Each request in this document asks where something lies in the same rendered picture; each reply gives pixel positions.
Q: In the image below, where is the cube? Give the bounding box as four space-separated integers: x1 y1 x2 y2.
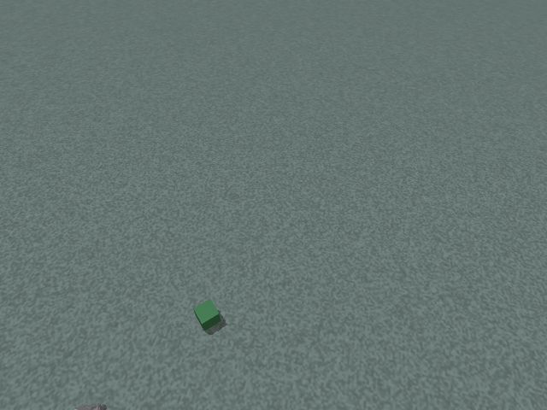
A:
193 299 221 331

